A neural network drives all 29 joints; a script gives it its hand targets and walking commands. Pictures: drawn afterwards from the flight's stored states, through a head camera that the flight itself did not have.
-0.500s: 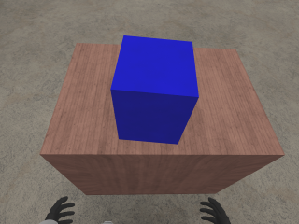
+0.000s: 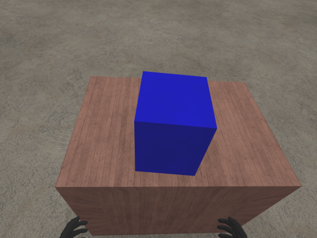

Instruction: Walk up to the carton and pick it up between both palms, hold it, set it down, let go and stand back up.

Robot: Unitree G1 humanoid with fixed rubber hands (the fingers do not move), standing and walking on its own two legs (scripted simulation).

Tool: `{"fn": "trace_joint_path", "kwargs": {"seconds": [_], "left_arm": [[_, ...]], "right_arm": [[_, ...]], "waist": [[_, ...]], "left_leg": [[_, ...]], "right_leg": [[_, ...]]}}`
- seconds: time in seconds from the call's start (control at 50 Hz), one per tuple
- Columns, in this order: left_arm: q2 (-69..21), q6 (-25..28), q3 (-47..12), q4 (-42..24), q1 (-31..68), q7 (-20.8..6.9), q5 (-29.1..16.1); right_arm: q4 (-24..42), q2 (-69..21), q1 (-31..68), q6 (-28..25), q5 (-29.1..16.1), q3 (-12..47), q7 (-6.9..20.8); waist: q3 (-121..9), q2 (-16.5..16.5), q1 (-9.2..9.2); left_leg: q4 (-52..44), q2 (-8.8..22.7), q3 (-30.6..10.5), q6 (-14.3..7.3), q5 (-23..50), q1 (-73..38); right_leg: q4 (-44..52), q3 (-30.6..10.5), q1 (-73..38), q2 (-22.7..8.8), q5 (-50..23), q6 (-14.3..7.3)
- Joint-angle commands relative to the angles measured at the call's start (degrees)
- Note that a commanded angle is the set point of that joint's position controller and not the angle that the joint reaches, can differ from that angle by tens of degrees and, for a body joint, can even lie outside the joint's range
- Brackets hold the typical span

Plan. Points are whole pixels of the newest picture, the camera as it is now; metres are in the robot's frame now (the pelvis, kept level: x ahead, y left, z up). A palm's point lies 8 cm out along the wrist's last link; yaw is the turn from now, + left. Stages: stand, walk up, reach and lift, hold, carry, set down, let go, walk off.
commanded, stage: reach and lift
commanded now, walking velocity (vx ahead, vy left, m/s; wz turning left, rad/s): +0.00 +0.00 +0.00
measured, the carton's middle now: (169, 125) +0.48 -0.02 +0.00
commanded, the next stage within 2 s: none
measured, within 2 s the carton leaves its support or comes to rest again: neither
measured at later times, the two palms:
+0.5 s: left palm (78, 220) +0.20 +0.20 -0.06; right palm (247, 227) +0.21 -0.22 -0.05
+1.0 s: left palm (86, 184) +0.27 +0.20 -0.02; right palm (242, 196) +0.27 -0.21 -0.02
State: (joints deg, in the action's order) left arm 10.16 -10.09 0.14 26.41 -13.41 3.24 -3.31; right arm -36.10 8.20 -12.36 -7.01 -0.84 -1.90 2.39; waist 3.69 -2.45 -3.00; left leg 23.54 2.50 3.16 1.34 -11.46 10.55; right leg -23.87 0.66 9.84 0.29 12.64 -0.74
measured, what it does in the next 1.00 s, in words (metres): stands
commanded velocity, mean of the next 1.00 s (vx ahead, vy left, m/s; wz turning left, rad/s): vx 0.00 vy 0.00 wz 0.00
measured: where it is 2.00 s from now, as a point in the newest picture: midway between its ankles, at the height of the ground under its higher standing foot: outside the picture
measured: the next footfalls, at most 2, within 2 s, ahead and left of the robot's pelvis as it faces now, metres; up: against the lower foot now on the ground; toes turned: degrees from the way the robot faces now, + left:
none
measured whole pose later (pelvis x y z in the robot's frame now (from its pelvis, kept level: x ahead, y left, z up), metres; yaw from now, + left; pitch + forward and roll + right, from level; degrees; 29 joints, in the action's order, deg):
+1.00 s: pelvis +0.02 +0.00 +0.00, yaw +0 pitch +0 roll +0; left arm 8.6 18.3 -3.2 39.9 4.4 6.3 -8.6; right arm -44.3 10.9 5.0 -20.8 -11.7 0.7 1.4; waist -0.9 -0.8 -1.0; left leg 25.8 2.5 3.5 1.3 -13.9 11.7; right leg -26.6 0.2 11.4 0.2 15.2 -0.6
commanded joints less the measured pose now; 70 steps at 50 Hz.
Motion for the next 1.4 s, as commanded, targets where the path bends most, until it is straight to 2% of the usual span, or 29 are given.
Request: {"fn": "trace_joint_path", "kwargs": {"seconds": [0.0, 0.04, 0.06, 0.12, 0.16, 0.18, 0.2, 0.3, 0.36, 0.4, 0.42, 0.46, 0.52, 0.54, 0.56, 0.6, 0.64, 0.66, 0.68, 0.7, 0.72, 0.78, 0.8, 0.84, 0.92, 1.0, 1.1, 1.34, 1.38], "left_arm": [[3.58, 5.82, -0.14, -10.74, 6.24, 1.16, 0.02], [2.8, 6.15, -0.27, -10.99, 4.11, 1.55, 0.5], [1.62, 6.02, -1.43, -10.44, 2.91, 1.49, 0.02], [1.29, 5.61, -1.59, -8.03, 3.35, 1.27, -0.22], [1.64, 5.41, -1.07, -8.85, 4.52, 1.22, -0.51], [1.8, 5.76, -1.48, -9.42, 4.17, 1.28, -1.11], [1.85, 6.26, -0.97, -10.12, 5.14, 1.44, -1.07], [1.86, 9.17, -1.47, -9.98, 5.88, 1.79, -1.7], [2.12, 12.57, -1.22, -10.93, 8.51, 1.86, -1.35], [2.35, 14.42, -0.75, -8.56, 7.95, 2.02, -0.79], [3.34, 15.53, -0.41, -10.94, 9.18, 2.11, -0.75], [3.38, 17.1, -0.48, -9.78, 10.72, 1.99, -0.73], [4.11, 19.02, -0.06, -9.09, 11.41, 1.8, -0.76], [2.84, 18.98, -0.42, -8.1, 7.55, 1.72, 0.36], [3.05, 19.59, -0.04, -9.29, 10.42, 1.55, -0.13], [3.69, 20.65, -0.29, -8.94, 13.47, 1.31, -1.27], [2.73, 21.78, -0.22, -9.82, 12.05, 1.31, -1.12], [2.92, 22.52, -0.48, -9.59, 11.43, 1.37, -1.52], [2.46, 23.07, -0.88, -9.35, 11.49, 1.18, -1.78], [2.82, 23.29, -0.53, -6.78, 14.52, 0.91, -2.2], [2.29, 23.94, -0.75, -7.57, 13.66, 0.76, -2.37], [2.39, 25.13, -0.65, -4.93, 15.13, 0.67, -3.23], [3.64, 27.53, -0.5, -8.35, 26.58, 1.34, -4.91], [2.76, 30.07, -2.5, -1.8, 26.85, 2.9, -5.46], [2.79, 32.44, -2.19, 4.3, 30.29, 3.3, -5.41], [2.95, 30.1, -0.16, 5.16, 33.28, 3.54, -4.37], [2.58, 23.91, 0.93, 0.1, 38.29, 4.02, -3.68], [2.7, 13.31, 2.8, -2.06, 50.39, 2.69, -2.88], [2.33, 11.48, 2.39, -2.46, 50.0, 2.75, -2.6]], "right_arm": [[5.3, 6.75, 4.62, -5.07, -1.07, -2.38, 0.45], [5.3, 7.65, 4.72, -5.66, -1.05, -3.25, 0.69], [5.09, 8.23, 4.32, -5.55, -0.91, -3.84, 0.76], [5.98, 8.85, 6.14, -4.91, -0.99, -3.59, 1.02], [8.79, 9.16, 7.05, -4.36, -1.62, -3.56, 1.18], [10.46, 9.03, 6.98, -4.38, -1.65, -3.23, 1.17], [11.58, 9.81, 7.51, -4.67, -1.26, -3.47, 1.1], [13.8, 8.35, 7.01, -5.45, -2.73, -3.18, 0.95], [12.48, 7.44, 7.02, -6.93, -3.65, -2.75, 0.52], [10.43, 6.5, 7.35, -7.64, -4.2, -1.42, 0.33], [10.87, 6.18, 7.39, -8.43, -5.19, -1.19, 0.13], [10.54, 6.6, 9.94, -9.46, -6.02, -0.55, 0.1], [8.33, 7.0, 10.77, -10.76, -6.81, -0.29, -0.85], [5.94, 6.26, 7.03, -10.91, -7.64, 0.76, -0.86], [8.82, 6.73, 10.59, -11.7, -7.8, 1.49, -0.82], [9.31, 7.49, 13.4, -12.65, -7.76, 0.51, -1.25], [9.93, 7.74, 12.84, -13.86, -8.16, 0.69, -1.45], [10.28, 7.67, 12.15, -14.28, -8.31, 0.88, -1.59], [10.61, 7.26, 11.89, -14.82, -8.29, 1.53, -1.68], [9.68, 8.04, 15.23, -15.01, -8.01, 0.61, -1.97], [10.98, 7.99, 14.41, -15.75, -8.19, 0.93, -2.08], [9.11, 7.53, 16.43, -15.96, -8.44, 1.47, -2.09], [12.02, 10.04, 25.8, -16.96, -8.8, -2.81, -1.89], [7.61, 8.26, 26.57, -16.8, -8.73, -1.4, -1.0], [1.41, 8.6, 30.52, -17.1, -10.99, 0.98, -0.91], [-2.63, 11.61, 35.88, -16.95, -14.23, 3.32, -1.01], [-0.3, 14.58, 41.83, -14.51, -16.45, 3.18, -1.17], [0.18, 16.19, 52.93, -4.99, -16.97, 2.38, -1.51], [-2.5, 16.32, 51.77, -3.81, -17.89, 3.49, -1.54]], "waist": [[-10.71, 6.62, 1.88], [-9.46, 6.28, 1.16], [-7.91, 5.63, 1.81], [-5.58, 2.38, 1.38], [-4.42, 2.2, 1.09], [-4.04, 0.09, 0.94], [-5.19, 0.94, 1.1], [-7.44, -0.91, 0.45], [-9.7, 0.67, 0.6], [-9.25, 1.02, 0.29], [-10.67, 2.21, 0.2], [-10.7, 2.01, 0.24], [-12.0, 3.02, 1.08], [-10.45, 3.94, 0.85], [-11.91, 3.61, 0.67], [-12.11, 2.2, 1.43], [-13.02, 3.23, 1.09], [-12.78, 1.73, 1.14], [-13.34, 1.93, 1.2], [-11.96, 2.12, 1.5], [-13.05, 1.82, 1.55], [-11.26, -1.06, 1.52], [-13.09, -0.59, 2.78], [-11.86, -0.9, 2.48], [-15.03, 0.79, 1.8], [-19.12, 1.8, 1.08], [-21.89, 1.26, 1.22], [-24.59, 1.24, 0.57], [-22.96, 2.52, 0.54]], "left_leg": [[-2.33, -2.02, 1.01, 1.66, 10.58, -11.02], [-3.26, -1.93, 0.82, 1.92, 10.72, -10.0], [-3.77, -1.87, 0.37, 2.2, 10.52, -10.11], [-4.91, -2.19, -0.04, 1.95, 9.56, -10.04], [-4.97, -2.59, 0.44, 1.77, 8.43, -9.68], [-5.01, -2.37, 0.25, 1.71, 9.32, -9.27], [-5.03, -2.46, 0.14, 1.65, 9.63, -9.55], [-4.02, -2.55, 0.47, 1.29, 12.61, -10.22], [-3.54, -2.73, 0.43, 1.42, 13.22, -11.15], [-3.13, -2.98, 0.54, 0.82, 13.21, -9.62], [-2.75, -3.12, 0.65, 0.77, 13.53, -9.74], [-2.7, -3.15, 0.53, 0.73, 14.03, -9.7], [-1.82, -3.01, 0.26, 0.69, 15.69, -9.44], [-1.8, -2.83, 0.08, 0.89, 16.61, -10.27], [-1.91, -2.94, 0.15, 1.14, 16.16, -10.66], [-1.57, -3.16, 0.16, 0.89, 14.72, -9.62], [-1.5, -3.17, -0.34, 1.37, 16.76, -10.76], [-1.2, -3.13, 0.2, 0.99, 17.92, -11.19], [-1.37, -3.19, 0.04, 1.27, 18.75, -10.74], [-1.39, -3.25, 0.19, 1.18, 17.19, -9.31], [-1.66, -3.02, -0.21, 1.16, 17.07, -9.66], [-1.94, -2.76, -0.05, 0.57, 14.64, -8.69], [-1.75, -2.77, -0.29, 0.22, 8.05, -4.95], [-1.44, -1.83, -0.61, -0.37, 3.56, -4.89], [0.83, -2.04, -1.12, 0.2, 7.76, -4.25], [1.29, -2.3, -1.05, 1.27, 13.91, -6.46], [0.04, -2.52, -0.28, 1.54, 16.81, -8.66], [-2.35, -2.29, 0.4, -0.03, 14.64, -9.58], [-2.48, -2.06, -0.47, -0.09, 17.7, -11.29]], "right_leg": [[6.29, 1.97, 4.13, 1.79, -2.67, -1.85], [6.47, 1.85, 2.07, 1.72, -2.57, -2.07], [6.91, 2.26, 1.83, 2.06, -2.58, -2.02], [7.8, 2.15, 1.98, 2.09, -0.84, -1.83], [8.61, 1.46, 2.1, 2.01, -0.26, -1.46], [8.17, 1.99, 1.19, 2.32, -1.36, -1.31], [7.94, 1.67, 1.01, 2.07, -1.7, -1.47], [7.99, 0.6, 0.68, 2.08, -6.72, -0.73], [7.27, -0.37, 0.09, 1.38, -9.26, -0.54], [6.75, -0.88, 0.27, 0.85, -10.65, -0.38], [6.6, -1.58, 0.19, 0.45, -11.33, -0.26], [6.47, -1.43, 0.24, 0.48, -12.26, -0.08], [5.95, -1.79, -0.91, 0.55, -14.81, -0.1], [5.99, -1.88, -1.43, 0.39, -15.28, -0.38], [6.17, -1.81, -1.28, 0.41, -14.57, -0.35], [5.83, -1.73, -1.75, 0.46, -15.36, 0.18], [5.36, -1.88, -2.22, 0.34, -17.83, -0.07], [5.49, -1.76, -2.18, 0.43, -19.77, 0.4], [5.09, -1.52, -3.35, 0.73, -20.58, 0.49], [5.04, -1.73, -3.09, 0.71, -19.48, 0.71], [4.87, -1.84, -4.07, 0.69, -19.63, 0.61], [4.77, -1.43, -3.32, 0.81, -17.74, 0.98], [3.28, -1.96, -0.7, 0.51, -10.68, 1.26], [3.08, -1.59, 2.53, 0.16, -3.81, 0.2], [1.3, -2.43, 2.2, 0.35, -7.95, -0.08], [1.17, -2.44, 0.73, 1.37, -13.8, -0.32], [2.28, -2.06, -0.56, 2.09, -17.71, 0.07], [5.31, -1.84, 1.62, 2.08, -14.23, 0.78], [6.04, -1.69, 0.48, 2.52, -16.0, 0.62]]}}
